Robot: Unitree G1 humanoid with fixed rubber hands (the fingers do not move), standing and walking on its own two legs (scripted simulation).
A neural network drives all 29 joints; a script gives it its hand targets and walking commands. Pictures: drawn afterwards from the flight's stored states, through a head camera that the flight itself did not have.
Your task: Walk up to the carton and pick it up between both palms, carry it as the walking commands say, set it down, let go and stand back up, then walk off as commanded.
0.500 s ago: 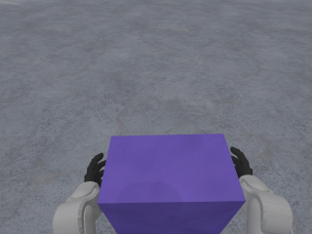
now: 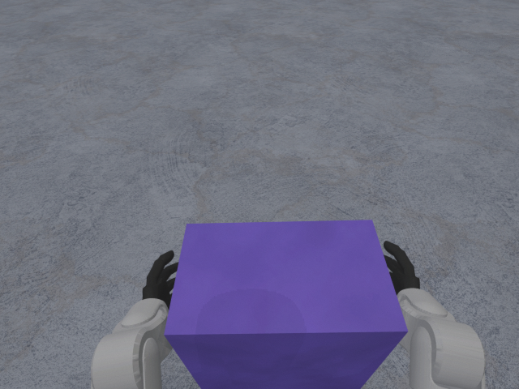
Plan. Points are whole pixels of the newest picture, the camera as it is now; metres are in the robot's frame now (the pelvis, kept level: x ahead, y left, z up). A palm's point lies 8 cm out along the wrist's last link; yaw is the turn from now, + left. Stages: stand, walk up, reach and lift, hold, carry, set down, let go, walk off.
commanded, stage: carry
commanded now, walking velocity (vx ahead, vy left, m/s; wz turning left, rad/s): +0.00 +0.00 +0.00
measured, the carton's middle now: (279, 318) +0.24 -0.01 +0.03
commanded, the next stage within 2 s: none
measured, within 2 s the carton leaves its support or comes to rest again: neither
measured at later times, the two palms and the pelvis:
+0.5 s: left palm (164, 301) +0.25 +0.16 +0.07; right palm (399, 288) +0.26 -0.17 +0.08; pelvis +0.01 +0.00 +0.00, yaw +0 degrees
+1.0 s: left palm (160, 302) +0.25 +0.16 +0.06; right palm (393, 292) +0.26 -0.17 +0.07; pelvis +0.01 +0.00 +0.00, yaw +0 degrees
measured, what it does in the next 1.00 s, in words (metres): stands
